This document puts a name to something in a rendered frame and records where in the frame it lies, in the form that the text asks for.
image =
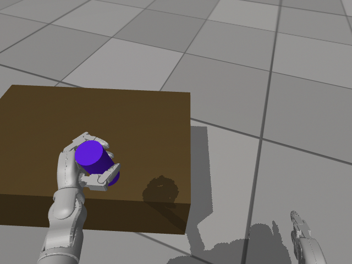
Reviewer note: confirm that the left robot arm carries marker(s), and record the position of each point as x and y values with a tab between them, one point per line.
64	239

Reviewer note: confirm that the can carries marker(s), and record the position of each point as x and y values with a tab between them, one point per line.
94	159

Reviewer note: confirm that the right robot hand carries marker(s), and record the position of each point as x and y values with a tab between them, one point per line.
306	249

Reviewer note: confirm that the left robot hand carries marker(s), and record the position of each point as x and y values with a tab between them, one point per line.
72	174

